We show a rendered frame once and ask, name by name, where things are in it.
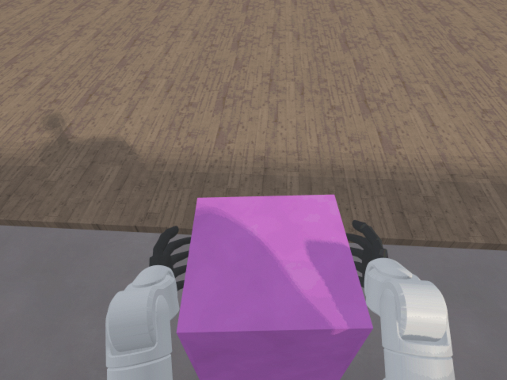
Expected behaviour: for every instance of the robot left forearm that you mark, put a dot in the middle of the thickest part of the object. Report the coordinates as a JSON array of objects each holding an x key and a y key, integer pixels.
[{"x": 137, "y": 327}]

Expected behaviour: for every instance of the robot right forearm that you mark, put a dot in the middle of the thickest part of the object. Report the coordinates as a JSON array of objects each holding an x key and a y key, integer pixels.
[{"x": 414, "y": 322}]

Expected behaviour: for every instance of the left robot hand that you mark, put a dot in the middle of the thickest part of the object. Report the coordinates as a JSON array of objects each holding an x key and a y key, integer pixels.
[{"x": 162, "y": 251}]

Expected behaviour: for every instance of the carton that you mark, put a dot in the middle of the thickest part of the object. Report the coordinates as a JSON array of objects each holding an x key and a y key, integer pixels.
[{"x": 271, "y": 291}]

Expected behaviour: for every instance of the right robot hand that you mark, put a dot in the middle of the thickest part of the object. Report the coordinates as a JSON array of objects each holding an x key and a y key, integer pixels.
[{"x": 371, "y": 243}]

